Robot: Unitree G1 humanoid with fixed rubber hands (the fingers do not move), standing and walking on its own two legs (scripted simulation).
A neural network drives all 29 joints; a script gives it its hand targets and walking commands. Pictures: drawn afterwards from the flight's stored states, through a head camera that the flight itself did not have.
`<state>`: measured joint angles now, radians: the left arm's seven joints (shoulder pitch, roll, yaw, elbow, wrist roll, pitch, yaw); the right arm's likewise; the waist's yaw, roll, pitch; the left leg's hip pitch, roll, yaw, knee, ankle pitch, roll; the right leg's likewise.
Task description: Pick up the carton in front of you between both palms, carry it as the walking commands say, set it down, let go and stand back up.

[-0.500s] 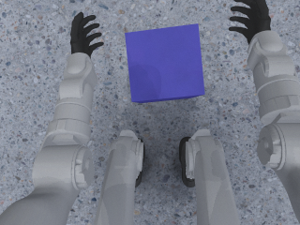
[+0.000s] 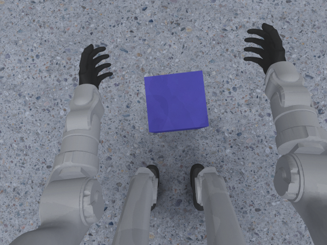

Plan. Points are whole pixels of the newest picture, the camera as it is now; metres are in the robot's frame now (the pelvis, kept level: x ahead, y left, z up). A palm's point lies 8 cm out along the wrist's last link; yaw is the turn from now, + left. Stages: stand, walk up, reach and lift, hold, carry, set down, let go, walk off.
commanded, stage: let go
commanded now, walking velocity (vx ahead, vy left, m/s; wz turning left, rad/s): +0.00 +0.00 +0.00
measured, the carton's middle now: (175, 106) +0.47 +0.00 -0.49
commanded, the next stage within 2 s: stand in 1.28 s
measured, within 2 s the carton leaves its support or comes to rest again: neither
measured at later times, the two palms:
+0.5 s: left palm (38, 130) +0.36 +0.23 +0.02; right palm (323, 118) +0.37 -0.23 +0.01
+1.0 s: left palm out of the picture +0.25 +0.24 +0.09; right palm out of the picture +0.25 -0.23 +0.09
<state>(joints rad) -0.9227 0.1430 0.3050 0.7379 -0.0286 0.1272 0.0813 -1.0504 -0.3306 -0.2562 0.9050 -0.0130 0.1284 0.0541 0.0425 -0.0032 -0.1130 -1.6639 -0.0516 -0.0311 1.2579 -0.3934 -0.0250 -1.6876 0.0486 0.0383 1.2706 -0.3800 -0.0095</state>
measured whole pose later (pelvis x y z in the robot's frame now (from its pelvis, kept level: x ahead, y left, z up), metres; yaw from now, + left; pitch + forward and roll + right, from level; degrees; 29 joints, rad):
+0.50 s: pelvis +0.07 +0.01 +0.11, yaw -1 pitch +28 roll +0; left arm -0.22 0.17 0.13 0.57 0.01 0.02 -0.04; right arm -0.28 -0.21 -0.16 0.62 -0.03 0.02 0.02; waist 0.03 0.02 -0.09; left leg -0.93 -0.04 -0.04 0.77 -0.33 0.00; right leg -0.95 0.04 0.05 0.77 -0.31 -0.01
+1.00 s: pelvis +0.09 +0.01 +0.16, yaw -1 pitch -2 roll +0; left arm 0.22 0.21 0.04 0.43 0.01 0.10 -0.07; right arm 0.23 -0.22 -0.04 0.44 0.00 0.09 0.07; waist 0.00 0.00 0.06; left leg -0.14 -0.03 -0.06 0.43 -0.27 0.01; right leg -0.14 0.03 0.04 0.43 -0.26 -0.01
